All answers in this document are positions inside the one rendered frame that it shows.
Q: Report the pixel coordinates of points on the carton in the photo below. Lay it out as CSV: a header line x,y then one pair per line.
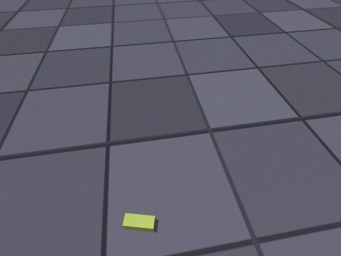
x,y
139,222

